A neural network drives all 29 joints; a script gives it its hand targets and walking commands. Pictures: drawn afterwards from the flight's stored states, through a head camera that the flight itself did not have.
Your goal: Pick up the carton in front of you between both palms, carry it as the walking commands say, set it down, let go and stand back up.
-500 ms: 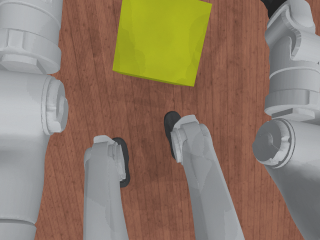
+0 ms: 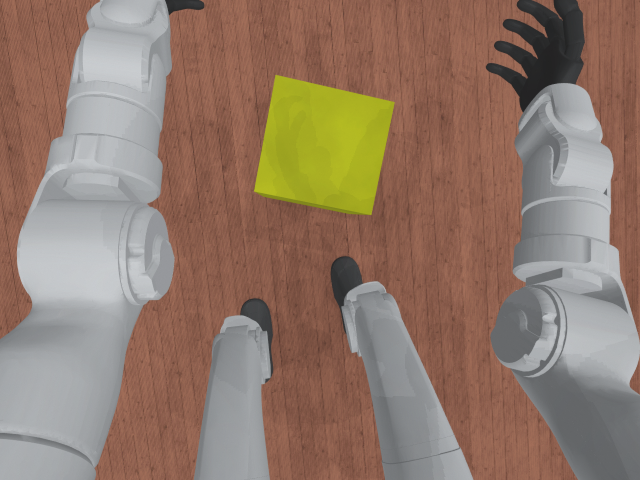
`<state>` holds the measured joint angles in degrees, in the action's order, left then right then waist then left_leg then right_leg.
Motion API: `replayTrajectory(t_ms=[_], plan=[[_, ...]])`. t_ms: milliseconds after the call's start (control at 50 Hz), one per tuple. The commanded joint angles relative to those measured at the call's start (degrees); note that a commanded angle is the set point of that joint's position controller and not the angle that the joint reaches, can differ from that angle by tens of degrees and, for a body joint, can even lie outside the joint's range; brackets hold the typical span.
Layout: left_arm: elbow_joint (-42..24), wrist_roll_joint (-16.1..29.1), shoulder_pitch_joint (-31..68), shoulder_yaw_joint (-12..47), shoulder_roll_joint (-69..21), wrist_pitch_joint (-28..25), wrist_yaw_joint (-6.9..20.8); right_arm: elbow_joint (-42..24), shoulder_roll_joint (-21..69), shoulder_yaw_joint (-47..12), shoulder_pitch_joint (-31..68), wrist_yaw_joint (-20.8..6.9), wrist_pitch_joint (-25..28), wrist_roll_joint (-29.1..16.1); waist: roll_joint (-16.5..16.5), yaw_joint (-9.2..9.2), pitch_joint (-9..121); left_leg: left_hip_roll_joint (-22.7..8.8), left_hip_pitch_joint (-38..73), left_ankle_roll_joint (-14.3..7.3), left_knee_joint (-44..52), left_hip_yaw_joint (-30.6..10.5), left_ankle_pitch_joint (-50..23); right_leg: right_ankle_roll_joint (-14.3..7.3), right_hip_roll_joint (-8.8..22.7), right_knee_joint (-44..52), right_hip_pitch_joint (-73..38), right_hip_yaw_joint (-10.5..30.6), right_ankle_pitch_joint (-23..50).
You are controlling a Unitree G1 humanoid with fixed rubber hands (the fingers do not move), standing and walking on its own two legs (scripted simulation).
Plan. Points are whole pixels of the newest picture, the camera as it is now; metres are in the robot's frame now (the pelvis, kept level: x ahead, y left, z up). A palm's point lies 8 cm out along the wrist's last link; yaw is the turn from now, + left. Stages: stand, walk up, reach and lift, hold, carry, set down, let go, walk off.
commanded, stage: let go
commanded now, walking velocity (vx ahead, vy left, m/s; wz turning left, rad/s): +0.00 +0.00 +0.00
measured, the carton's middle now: (319, 156) +0.48 -0.10 -0.51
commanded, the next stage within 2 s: stand in 1.46 s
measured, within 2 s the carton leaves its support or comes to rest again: neither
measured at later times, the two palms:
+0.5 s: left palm (78, 194) +0.42 +0.12 +0.01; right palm out of the picture +0.32 -0.28 +0.02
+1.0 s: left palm out of the picture +0.29 +0.23 +0.07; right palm out of the picture +0.25 -0.23 +0.08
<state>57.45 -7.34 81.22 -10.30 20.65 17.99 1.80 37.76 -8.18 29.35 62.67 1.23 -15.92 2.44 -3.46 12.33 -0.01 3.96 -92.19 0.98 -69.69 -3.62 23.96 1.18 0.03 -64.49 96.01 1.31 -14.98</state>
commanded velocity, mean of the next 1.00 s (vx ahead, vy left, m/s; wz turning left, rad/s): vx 0.00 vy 0.00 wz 0.00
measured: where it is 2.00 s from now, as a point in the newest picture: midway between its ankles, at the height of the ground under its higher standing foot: (306, 333)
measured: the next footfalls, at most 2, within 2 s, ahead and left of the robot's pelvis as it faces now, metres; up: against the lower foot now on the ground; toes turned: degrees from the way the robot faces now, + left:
none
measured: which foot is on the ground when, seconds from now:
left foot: down 0.00-1.00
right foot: down 0.00-1.00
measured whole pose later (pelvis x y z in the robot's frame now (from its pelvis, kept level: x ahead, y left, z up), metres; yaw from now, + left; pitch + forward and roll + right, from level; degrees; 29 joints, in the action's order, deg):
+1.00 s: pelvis +0.10 +0.01 +0.14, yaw -3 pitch +2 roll -1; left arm 27.2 -1.2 -10.1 -3.3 11.3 2.8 1.0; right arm 24.5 -12.2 1.9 -12.3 -4.5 -3.6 -0.3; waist -0.8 1.4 -2.5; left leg 1.4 -9.5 -1.3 -26.6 -2.8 19.1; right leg 1.4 -0.9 -24.7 15.0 3.4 -11.9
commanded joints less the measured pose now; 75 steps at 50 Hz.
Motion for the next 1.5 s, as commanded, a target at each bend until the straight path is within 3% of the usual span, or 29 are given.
replayTrajectory(t_ms=[0,100,160,240,360,520,600,660,840,980,1080,1100,1120,1160,1280,1440,1460,1480], plan=[[-8.7,-2.3,7.8,-3.2,0.8,-1.9,-1.6,-7.5,-6.9,-0.5,3.6,-2.0,2.2,2.2,-6.1,2.7,62.4,3.3,28.7,1.6,9.9,4.0,-18.9,2.3,-3.3,3.8,-48.0,-6.9,28.4],[-18.6,-3.3,-7.6,-4.5,-7.7,-4.2,-7.0,-10.9,-7.8,-3.9,-8.8,-6.1,4.7,4.7,-3.8,1.11,63.8,3.3,36.8,2.5,15.4,3.5,-25.3,0.9,-3.4,7.5,-56.1,-6.5,32.3],[-25.4,-3.2,-16.0,-4.3,-11.0,-5.2,-9.7,-12.5,-8.9,-6.8,-15.9,-7.9,5.7,5.0,-2.2,0.26,59.1,3.2,38.4,2.7,19.5,3.4,-21.5,0.1,-2.9,10.4,-60.5,-5.6,30.0],[-31.3,-2.5,-26.3,-3.2,-12.9,-6.5,-11.1,-13.2,-9.4,-11.4,-25.3,-9.5,7.1,3.6,-0.5,-1.0,50.3,2.9,38.9,2.4,24.5,3.9,-12.5,-0.6,-2.2,14.8,-66.1,-4.0,23.8],[-30.9,0.0,-41.5,-0.9,-12.8,-9.9,-10.0,-13.3,-9.3,-17.9,-39.1,-10.3,9.7,0.3,2.6,-2.42,38.6,1.9,40.8,1.3,29.4,4.6,-5.8,-0.3,-1.5,20.9,-75.9,-1.5,18.5],[-27.6,1.6,-60.3,0.4,-10.2,-15.5,-7.3,-18.1,-7.4,-24.4,-57.7,-7.8,13.4,-3.6,6.9,-5.01,29.0,1.2,45.7,-0.6,34.9,4.2,-7.3,1.0,-0.6,25.5,-89.8,1.9,27.1],[-28.2,2.4,-68.1,1.5,-8.8,-17.3,-6.3,-21.3,-7.3,-26.6,-65.0,-6.5,14.6,-4.5,7.0,-6.29,25.0,0.7,51.7,-0.9,38.0,3.8,-10.6,1.4,-0.6,28.1,-93.4,2.3,31.4],[-29.2,3.0,-73.1,2.3,-8.0,-18.1,-5.7,-22.1,-7.9,-27.3,-68.9,-5.9,15.1,-4.7,5.3,-7.2,21.1,0.2,58.2,-0.9,40.4,3.5,-13.3,1.4,-1.0,30.5,-93.3,2.0,30.5],[-33.6,4.9,-84.5,5.1,-6.8,-17.5,-2.6,-19.3,-9.5,-26.7,-73.1,-5.9,14.4,-3.9,-0.1,-9.89,8.9,-2.6,74.9,0.3,46.7,1.6,-20.4,-0.1,-3.2,37.6,-90.7,-0.6,18.8],[-36.5,6.8,-90.4,7.0,-6.0,-15.5,0.1,-17.9,-10.3,-24.8,-74.8,-5.4,12.6,-2.3,0.6,-10.93,3.8,-3.7,79.8,1.0,49.3,0.8,-27.3,-0.6,-4.2,39.6,-93.3,-1.6,17.2],[-37.8,7.4,-91.2,7.7,-5.2,-14.0,1.1,-17.6,-10.6,-24.2,-74.8,-5.3,11.2,-1.6,1.6,-11.39,0.4,-3.8,80.4,0.9,50.3,0.5,-27.5,-0.7,-4.2,40.1,-95.0,-1.7,16.1],[-38.0,7.4,-91.2,7.7,-5.0,-13.7,1.2,-17.6,-10.6,-24.2,-74.6,-5.3,10.9,-1.6,1.7,-11.47,-0.1,-3.7,80.3,0.8,50.3,0.5,-27.2,-0.7,-4.2,40.1,-95.3,-1.7,15.9],[-34.9,7.9,-93.6,8.2,-5.3,-15.2,0.1,-20.8,-11.7,-24.0,-72.1,-3.9,8.4,-0.9,1.8,-11.28,1.8,-3.9,82.8,1.0,48.0,0.7,-32.3,-0.4,-5.5,38.5,-93.1,-2.3,14.6],[-36.2,8.4,-92.0,8.4,-5.1,-15.4,-0.6,-19.8,-11.9,-24.8,-73.7,-3.0,7.1,-1.1,1.0,-11.37,1.9,-3.9,82.9,1.3,47.2,0.4,-33.6,-0.5,-5.5,38.1,-92.0,-2.0,13.9],[-35.8,8.1,-91.6,7.8,-3.8,-14.4,-0.8,-20.6,-11.2,-25.6,-73.4,-2.3,5.3,-1.5,0.9,-12.1,0.2,-3.0,80.7,1.0,47.1,1.2,-28.9,-0.4,-5.0,37.9,-92.3,-1.5,13.6],[-35.7,7.3,-92.2,6.9,-3.5,-12.9,0.2,-22.4,-10.1,-26.4,-73.2,-1.8,3.2,-1.3,3.0,-12.38,-1.8,-2.0,78.6,-0.6,47.6,3.1,-17.0,0.0,-3.6,38.7,-95.2,-1.5,11.7],[-27.3,4.8,-93.1,4.5,3.9,-14.4,-1.7,-14.5,-16.6,-24.4,-70.9,0.0,7.9,0.0,-2.8,-14.12,-2.9,-4.0,74.6,0.6,44.9,0.3,-5.8,0.2,1.6,39.3,-84.6,1.9,4.2],[-26.4,4.0,-93.4,4.4,5.4,-15.3,-2.5,-13.5,-15.6,-24.4,-72.1,0.2,10.4,0.2,-0.8,-13.12,-3.0,-4.5,76.5,0.0,44.9,-0.6,-1.0,-0.7,2.4,40.7,-82.4,3.4,-2.1]])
